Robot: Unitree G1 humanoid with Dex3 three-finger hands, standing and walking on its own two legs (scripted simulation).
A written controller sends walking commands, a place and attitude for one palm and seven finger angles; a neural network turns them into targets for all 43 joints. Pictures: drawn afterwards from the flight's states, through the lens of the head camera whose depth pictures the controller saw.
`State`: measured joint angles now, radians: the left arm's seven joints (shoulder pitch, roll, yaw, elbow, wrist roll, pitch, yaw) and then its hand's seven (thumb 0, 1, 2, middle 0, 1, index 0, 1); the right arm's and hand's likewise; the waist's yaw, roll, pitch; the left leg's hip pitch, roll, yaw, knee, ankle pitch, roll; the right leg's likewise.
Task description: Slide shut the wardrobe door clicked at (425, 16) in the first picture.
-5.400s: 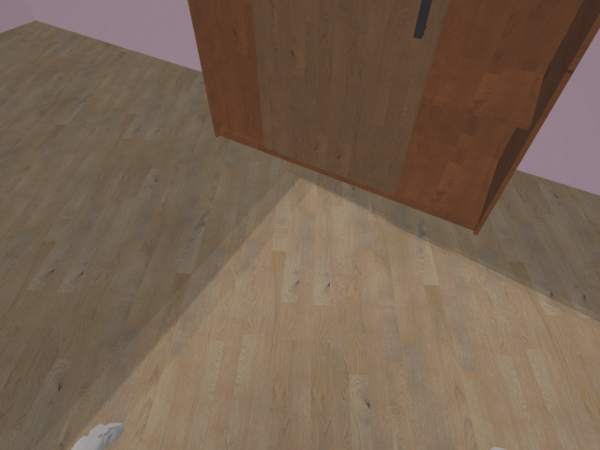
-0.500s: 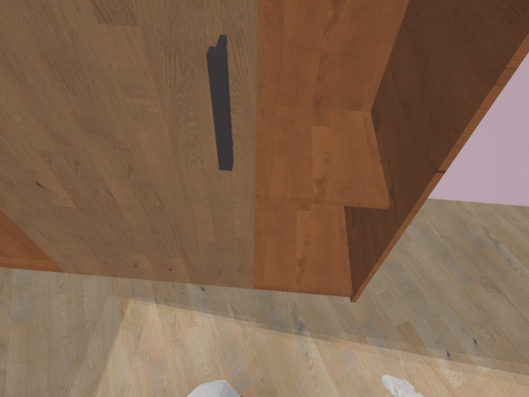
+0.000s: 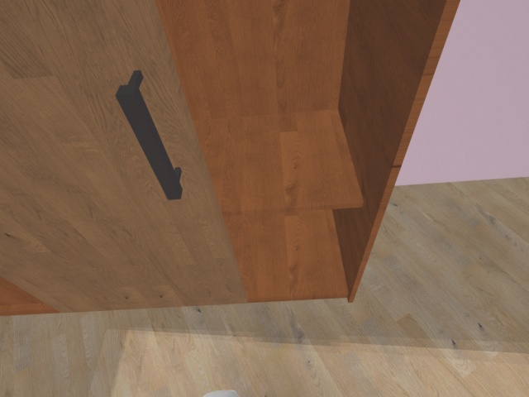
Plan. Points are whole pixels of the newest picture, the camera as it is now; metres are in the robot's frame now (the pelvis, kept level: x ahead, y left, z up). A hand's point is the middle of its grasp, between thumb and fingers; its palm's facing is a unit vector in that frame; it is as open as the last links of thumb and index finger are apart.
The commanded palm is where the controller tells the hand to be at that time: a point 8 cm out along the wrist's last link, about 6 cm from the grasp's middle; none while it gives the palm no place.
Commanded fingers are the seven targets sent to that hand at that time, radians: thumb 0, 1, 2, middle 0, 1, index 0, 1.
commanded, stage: come to a stop and stand still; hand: left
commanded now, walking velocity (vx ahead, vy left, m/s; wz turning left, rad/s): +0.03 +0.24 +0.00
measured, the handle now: (157, 141) +0.48 +0.20 +0.13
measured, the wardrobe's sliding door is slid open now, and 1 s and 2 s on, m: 0.38 0.38 0.38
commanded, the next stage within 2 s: look again from close up in 1.24 s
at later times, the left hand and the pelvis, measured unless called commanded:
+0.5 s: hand out of the picture -0.07 +0.22 -0.17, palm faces +0.12 -0.97 -0.22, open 7.4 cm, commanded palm none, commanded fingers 0.00 0.90 0.90 -0.20 -0.30 -0.20 -0.30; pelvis -0.05 +0.03 +0.01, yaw +1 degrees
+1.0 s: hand out of the picture +0.02 +0.19 -0.16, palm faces +0.06 -0.97 -0.23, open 7.2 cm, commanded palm none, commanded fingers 0.00 0.90 0.90 -0.20 -0.30 -0.20 -0.30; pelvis +0.00 +0.01 +0.01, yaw +3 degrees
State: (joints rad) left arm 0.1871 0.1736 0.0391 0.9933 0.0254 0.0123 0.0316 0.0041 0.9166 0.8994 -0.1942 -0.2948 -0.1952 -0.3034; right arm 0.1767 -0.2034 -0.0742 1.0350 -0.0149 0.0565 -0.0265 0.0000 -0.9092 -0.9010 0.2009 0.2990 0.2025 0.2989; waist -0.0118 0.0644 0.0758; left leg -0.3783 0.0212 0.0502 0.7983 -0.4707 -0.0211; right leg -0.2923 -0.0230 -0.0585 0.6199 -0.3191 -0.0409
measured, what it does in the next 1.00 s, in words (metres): steps on the spot: left foot, then right foot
